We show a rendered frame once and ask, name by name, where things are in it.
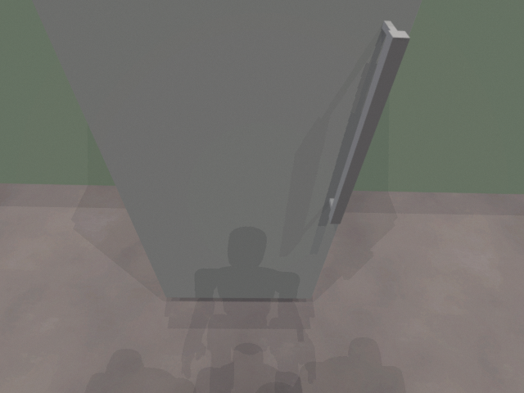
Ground fridge door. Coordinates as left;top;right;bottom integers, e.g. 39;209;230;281
32;0;422;299

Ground handle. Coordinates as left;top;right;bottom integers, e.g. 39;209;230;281
329;20;410;224

